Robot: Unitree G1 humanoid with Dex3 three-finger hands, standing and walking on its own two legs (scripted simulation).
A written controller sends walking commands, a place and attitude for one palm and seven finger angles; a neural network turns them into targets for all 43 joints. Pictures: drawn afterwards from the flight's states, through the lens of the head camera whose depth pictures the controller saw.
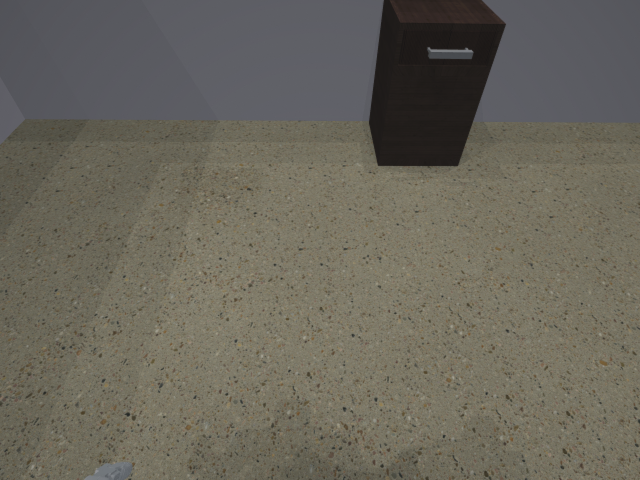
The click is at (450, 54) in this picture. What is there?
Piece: drawer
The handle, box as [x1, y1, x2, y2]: [427, 47, 473, 58]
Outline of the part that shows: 427,47 429,58 471,58 473,52 467,48 463,50 430,49 429,47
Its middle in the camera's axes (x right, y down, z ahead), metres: +0.54 -0.79 +1.63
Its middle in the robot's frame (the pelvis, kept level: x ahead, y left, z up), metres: +1.76 -0.46 -0.16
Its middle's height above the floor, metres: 0.61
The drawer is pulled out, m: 0.00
